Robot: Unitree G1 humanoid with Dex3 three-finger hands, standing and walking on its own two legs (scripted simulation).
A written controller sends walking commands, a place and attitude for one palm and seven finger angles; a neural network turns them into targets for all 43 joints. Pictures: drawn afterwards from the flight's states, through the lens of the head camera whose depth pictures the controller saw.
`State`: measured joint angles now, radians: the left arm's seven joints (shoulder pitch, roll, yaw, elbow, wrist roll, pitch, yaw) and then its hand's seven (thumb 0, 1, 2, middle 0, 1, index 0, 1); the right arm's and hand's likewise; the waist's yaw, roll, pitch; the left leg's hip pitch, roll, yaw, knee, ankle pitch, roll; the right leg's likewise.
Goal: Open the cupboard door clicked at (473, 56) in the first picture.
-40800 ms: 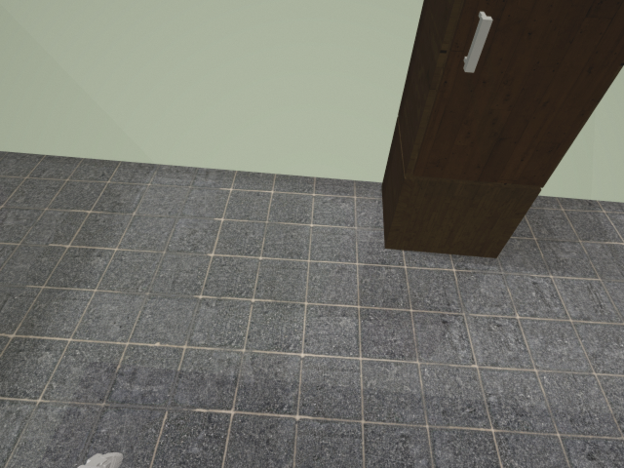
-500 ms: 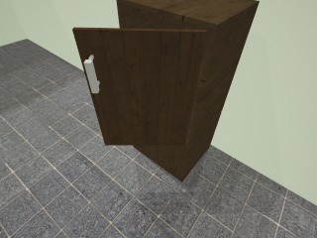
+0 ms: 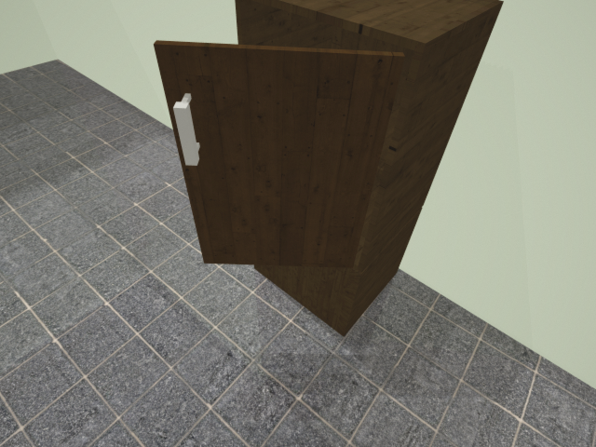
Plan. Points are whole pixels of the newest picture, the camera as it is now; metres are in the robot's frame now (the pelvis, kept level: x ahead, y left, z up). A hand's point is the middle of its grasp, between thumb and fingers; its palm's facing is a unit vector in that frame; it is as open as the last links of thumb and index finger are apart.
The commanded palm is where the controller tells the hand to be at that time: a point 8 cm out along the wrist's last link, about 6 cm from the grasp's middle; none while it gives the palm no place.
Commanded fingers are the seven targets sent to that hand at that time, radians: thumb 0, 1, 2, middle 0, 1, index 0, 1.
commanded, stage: shuffle to correct the standing spot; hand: left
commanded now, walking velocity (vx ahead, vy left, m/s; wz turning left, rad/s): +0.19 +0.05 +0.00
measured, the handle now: (189, 129) +0.63 +0.26 +0.10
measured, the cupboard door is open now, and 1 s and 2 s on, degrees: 40 40 40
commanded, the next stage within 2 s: come to a stop and stand still in 0.32 s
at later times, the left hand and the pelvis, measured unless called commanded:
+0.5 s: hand out of the picture +0.05 +0.21 -0.20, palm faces +0.11 -0.99 -0.10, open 7.4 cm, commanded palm none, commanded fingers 0.00 0.90 0.90 -0.20 -0.30 -0.20 -0.30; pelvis +0.07 +0.07 -0.02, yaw +2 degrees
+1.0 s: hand out of the picture +0.14 +0.23 -0.17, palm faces +0.02 -0.97 -0.23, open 7.4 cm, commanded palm none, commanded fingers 0.00 0.90 0.90 -0.20 -0.30 -0.20 -0.30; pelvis +0.07 +0.04 -0.01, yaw +2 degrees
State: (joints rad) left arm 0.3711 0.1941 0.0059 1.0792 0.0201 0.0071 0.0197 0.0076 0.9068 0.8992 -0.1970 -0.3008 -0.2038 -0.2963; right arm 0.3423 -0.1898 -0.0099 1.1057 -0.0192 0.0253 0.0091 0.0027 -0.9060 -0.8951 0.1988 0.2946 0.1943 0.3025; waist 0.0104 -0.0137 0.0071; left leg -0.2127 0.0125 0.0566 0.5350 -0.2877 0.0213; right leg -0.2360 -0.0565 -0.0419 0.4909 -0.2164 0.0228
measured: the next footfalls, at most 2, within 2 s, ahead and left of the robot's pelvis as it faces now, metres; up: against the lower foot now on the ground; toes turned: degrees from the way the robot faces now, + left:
left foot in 0.46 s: +0.15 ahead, +0.15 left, +0.00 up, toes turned +6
right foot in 0.90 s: +0.13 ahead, -0.08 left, +0.00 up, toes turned +0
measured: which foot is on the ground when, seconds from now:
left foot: down 0.00-0.26, up 0.28-0.44, down 0.46-1.00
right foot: down 0.00-0.46, up 0.48-0.88, down 0.90-1.00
